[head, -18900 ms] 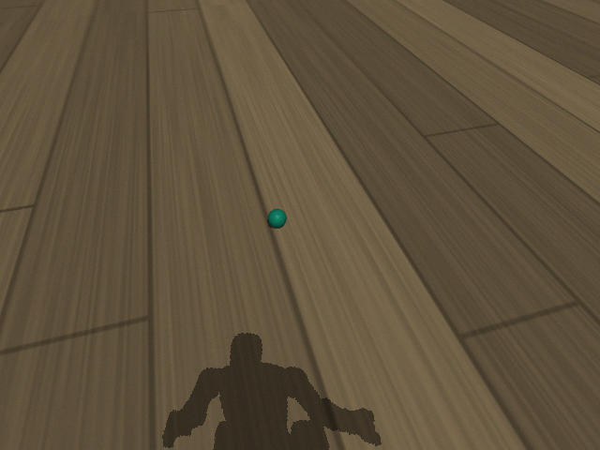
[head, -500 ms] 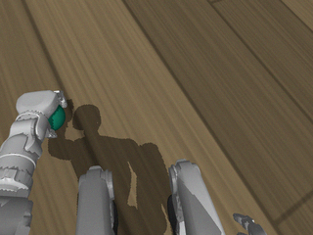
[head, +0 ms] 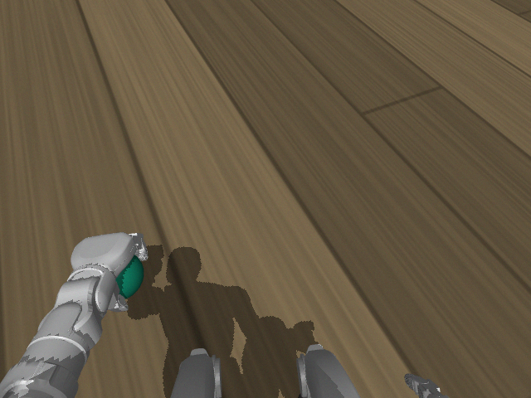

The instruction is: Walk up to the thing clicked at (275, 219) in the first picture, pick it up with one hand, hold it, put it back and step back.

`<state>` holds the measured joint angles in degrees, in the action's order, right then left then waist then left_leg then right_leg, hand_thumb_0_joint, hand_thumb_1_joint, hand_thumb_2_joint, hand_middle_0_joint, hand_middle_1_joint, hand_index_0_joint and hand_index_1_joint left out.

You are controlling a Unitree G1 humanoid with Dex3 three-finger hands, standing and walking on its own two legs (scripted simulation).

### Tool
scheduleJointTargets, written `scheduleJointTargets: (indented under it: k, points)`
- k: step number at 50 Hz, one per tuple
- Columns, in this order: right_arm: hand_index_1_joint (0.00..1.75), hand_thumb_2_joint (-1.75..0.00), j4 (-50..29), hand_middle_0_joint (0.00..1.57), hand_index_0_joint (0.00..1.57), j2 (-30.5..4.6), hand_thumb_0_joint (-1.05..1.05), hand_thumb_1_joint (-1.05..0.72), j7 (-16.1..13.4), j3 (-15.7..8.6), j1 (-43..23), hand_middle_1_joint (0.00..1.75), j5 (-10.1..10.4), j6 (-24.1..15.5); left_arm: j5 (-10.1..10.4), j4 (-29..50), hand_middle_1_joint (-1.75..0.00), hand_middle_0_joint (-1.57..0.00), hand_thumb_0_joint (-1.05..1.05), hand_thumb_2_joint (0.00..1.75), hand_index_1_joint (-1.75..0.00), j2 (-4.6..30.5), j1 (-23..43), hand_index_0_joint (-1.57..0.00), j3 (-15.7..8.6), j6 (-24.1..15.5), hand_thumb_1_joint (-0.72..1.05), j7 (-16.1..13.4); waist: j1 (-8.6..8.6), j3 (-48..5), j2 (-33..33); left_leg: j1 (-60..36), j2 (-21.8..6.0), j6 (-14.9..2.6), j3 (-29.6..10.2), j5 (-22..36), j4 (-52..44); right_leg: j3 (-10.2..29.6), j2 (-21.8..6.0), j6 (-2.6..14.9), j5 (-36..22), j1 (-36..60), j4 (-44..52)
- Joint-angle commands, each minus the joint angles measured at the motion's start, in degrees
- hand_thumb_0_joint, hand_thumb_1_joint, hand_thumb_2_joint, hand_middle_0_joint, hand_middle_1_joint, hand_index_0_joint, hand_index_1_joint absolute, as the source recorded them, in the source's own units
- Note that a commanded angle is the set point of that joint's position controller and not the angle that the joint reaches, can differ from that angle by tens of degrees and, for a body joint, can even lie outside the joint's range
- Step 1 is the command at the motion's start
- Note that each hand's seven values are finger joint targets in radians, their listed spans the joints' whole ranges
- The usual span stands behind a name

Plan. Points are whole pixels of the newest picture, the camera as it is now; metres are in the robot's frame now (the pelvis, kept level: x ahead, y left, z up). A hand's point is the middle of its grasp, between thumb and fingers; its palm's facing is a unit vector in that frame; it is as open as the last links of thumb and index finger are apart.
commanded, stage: lift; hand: left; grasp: from above
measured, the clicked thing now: (116, 275) +0.37 +0.24 -0.09
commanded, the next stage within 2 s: hold in 0.54 s
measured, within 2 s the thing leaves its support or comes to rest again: neither
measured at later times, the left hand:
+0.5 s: hand (104, 250) +0.37 +0.22 +0.02, palm faces -0.45 -0.09 -0.89, open 10.2 cm
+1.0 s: hand (89, 228) +0.37 +0.22 +0.07, palm faces -0.45 -0.06 -0.89, open 10.3 cm
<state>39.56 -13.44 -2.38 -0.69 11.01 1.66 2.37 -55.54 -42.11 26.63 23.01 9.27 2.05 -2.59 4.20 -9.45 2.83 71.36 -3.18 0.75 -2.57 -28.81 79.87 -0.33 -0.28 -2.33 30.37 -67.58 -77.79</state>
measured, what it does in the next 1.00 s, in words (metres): rises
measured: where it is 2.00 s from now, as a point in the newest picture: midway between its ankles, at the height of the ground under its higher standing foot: outside the picture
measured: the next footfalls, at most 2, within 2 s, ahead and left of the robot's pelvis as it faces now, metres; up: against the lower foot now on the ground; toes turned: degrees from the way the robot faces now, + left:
none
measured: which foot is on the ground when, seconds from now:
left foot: down 0.00-1.00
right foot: down 0.00-1.00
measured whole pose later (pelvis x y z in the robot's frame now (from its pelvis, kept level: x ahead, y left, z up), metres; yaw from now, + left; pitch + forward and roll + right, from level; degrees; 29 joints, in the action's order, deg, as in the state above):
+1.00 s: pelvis +0.07 +0.00 +0.13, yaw +0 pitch +6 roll +0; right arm 40.8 -14.4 -2.2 -3.1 13.2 2.7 2.6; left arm -57.1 -43.4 22.0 17.3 12.0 1.1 -2.8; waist 1.2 -4.0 2.2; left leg 27.1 -2.2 0.6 1.8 -18.3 39.0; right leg 1.9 -1.6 -2.4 19.3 -25.2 -38.1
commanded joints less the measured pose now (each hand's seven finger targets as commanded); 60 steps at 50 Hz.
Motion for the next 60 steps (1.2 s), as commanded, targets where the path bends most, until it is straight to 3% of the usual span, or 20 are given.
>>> scheduleJointTargets:
  k: [1,3,4,5,8,10,12,15,19,24,34,47,56,60]
  points:
    - [0.30,-0.90,-4.7,0.20,0.20,-8.7,0.00,-0.90,-1.4,-3.5,1.9,0.30,0.3,-2.9,-0.3,8.6,-0.86,-0.89,0.00,0.82,-0.83,8.7,16.2,-0.93,-3.2,-0.8,0.58,-3.7,0.42,-18.3,2.9,-23.9,1.8,-0.83,-0.9,-1.2,-19.4,-0.7,2.5,3.39,-2.0,12.3,17.3]
    - [0.30,-0.90,-4.4,0.20,0.20,-8.5,0.00,-0.90,-1.5,-3.4,2.4,0.30,0.4,-3.2,-0.7,8.2,-0.84,-0.90,0.00,0.80,-0.81,8.9,17.2,-0.93,-3.4,-1.0,0.58,-4.9,0.55,-17.1,3.2,-25.9,2.1,-0.73,-0.2,0.2,-21.4,-0.5,2.6,3.48,-2.8,14.6,19.8]
    - [0.30,-0.90,-4.2,0.20,0.20,-8.7,0.00,-0.90,-1.6,-3.6,2.5,0.30,0.4,-3.4,-1.1,7.0,-0.85,-0.90,0.00,0.80,-0.81,9.9,15.9,-0.93,-4.7,-1.0,0.58,-5.6,-0.02,-17.6,2.5,-27.7,1.9,-0.70,-0.2,1.5,-22.4,-0.4,2.6,3.40,-3.8,16.2,20.7]
    - [0.30,-0.90,-3.6,0.20,0.20,-8.4,0.00,-0.90,-1.6,-3.5,2.9,0.30,0.4,-3.4,-1.6,7.1,-0.85,-0.90,0.00,0.81,-0.82,8.8,16.8,-0.93,-3.5,-1.0,0.59,-6.0,0.44,-17.2,2.5,-28.1,2.2,-0.70,0.3,3.5,-22.8,-0.3,2.6,3.39,-5.5,17.5,21.7]
    - [0.30,-0.90,-2.9,0.20,0.20,-8.5,0.00,-0.90,-1.6,-3.8,4.1,0.30,0.3,-3.7,-2.1,6.4,-0.86,-0.93,0.00,0.85,-0.83,8.4,17.6,-0.95,-3.2,-0.7,0.61,-7.3,0.38,-17.1,2.4,-32.0,2.4,-0.67,1.1,7.6,-25.1,0.1,2.5,3.14,-9.2,21.5,24.4]
    - [0.30,-0.90,-2.7,0.20,0.20,-8.5,0.00,-0.90,-1.5,-4.1,4.1,0.30,0.2,-3.7,-2.1,5.9,-0.86,-0.94,0.00,0.87,-0.84,9.0,17.2,-0.96,-3.8,-0.5,0.62,-8.0,-0.26,-16.9,2.3,-34.3,2.5,-0.64,1.5,9.2,-26.9,0.2,2.5,3.12,-10.5,23.8,26.3]
    - [0.30,-0.90,-2.6,0.20,0.20,-8.5,0.00,-0.90,-1.5,-4.1,4.1,0.30,0.2,-3.7,-1.6,5.9,-0.87,-0.95,0.00,0.89,-0.85,8.0,18.6,-0.97,-3.1,-0.1,0.64,-8.4,0.14,-17.2,1.4,-36.7,2.6,-0.73,1.9,11.6,-28.1,0.2,2.4,2.83,-12.9,26.5,28.3]
    - [0.30,-0.90,-2.3,0.20,0.20,-8.6,0.00,-0.90,-1.3,-4.2,4.1,0.30,0.2,-3.6,-1.3,2.5,-0.87,-0.93,0.00,0.89,-0.85,7.3,15.3,-0.96,-3.2,0.6,0.61,-8.7,-0.12,-14.7,-0.5,-38.1,2.9,-0.84,2.2,13.2,-30.5,0.4,2.2,2.50,-14.5,29.4,31.0]
    - [0.30,-0.90,-2.8,0.20,0.20,-8.6,0.00,-0.90,-0.9,-4.5,3.8,0.30,0.2,-3.4,-0.8,1.1,-0.84,-0.94,0.00,0.88,-0.83,5.9,12.5,-0.96,-2.4,0.9,0.61,-8.0,-1.20,-12.6,-1.3,-40.6,2.9,-0.74,2.1,14.6,-34.0,0.2,2.2,2.59,-15.6,32.3,33.5]
    - [0.30,-0.90,-3.1,0.20,0.20,-8.7,0.00,-0.90,-0.9,-4.9,4.3,0.30,0.4,-3.3,-0.6,4.8,-0.88,-0.92,0.00,0.88,-0.85,6.1,14.6,-0.95,-2.3,0.2,0.60,-6.8,-1.15,-14.6,0.1,-46.3,2.9,-0.52,2.5,19.9,-36.6,0.1,2.2,2.45,-20.3,36.5,35.9]
    - [0.30,-0.90,-2.9,0.20,0.20,-9.0,0.00,-0.90,-0.7,-5.2,3.6,0.30,0.5,-2.7,-2.2,5.1,-0.88,-0.88,0.00,0.90,-0.85,6.3,13.3,-0.90,-2.5,-0.3,0.55,-7.7,-1.50,-12.0,-0.4,-52.0,3.2,-0.45,3.5,23.9,-41.2,0.2,2.0,2.35,-24.0,41.1,40.6]
    - [0.30,-0.90,-5.3,0.20,0.20,-9.1,0.00,-0.90,-0.5,-5.0,0.8,0.30,1.2,-1.8,-1.2,9.4,-0.93,-0.88,0.00,0.91,-0.89,6.7,12.6,-0.92,-1.9,-1.0,0.57,-2.4,-2.66,-8.9,-0.7,-55.3,3.0,-0.36,3.8,25.4,-45.9,0.3,2.4,2.45,-24.3,45.6,44.5]
    - [0.30,-0.90,-5.8,0.20,0.20,-9.0,0.00,-0.90,-0.7,-5.0,0.1,0.30,1.4,-1.3,-1.6,13.9,-0.94,-0.88,0.00,0.93,-0.91,7.8,13.1,-0.92,-2.7,-1.2,0.57,-1.7,-3.34,-10.8,-1.8,-58.5,3.5,-0.96,4.7,30.1,-46.6,0.8,2.1,1.93,-29.9,49.0,46.0]
    - [0.30,-0.90,-5.8,0.20,0.20,-9.0,0.00,-0.90,-0.6,-4.8,-0.5,0.30,1.4,-1.0,-2.0,11.9,-0.92,-0.88,0.00,0.91,-0.89,7.2,11.1,-0.91,-2.2,-0.9,0.57,-1.2,-3.09,-9.0,-1.8,-59.0,3.1,-0.84,4.6,29.5,-47.8,0.5,2.3,2.25,-28.4,49.0,46.5]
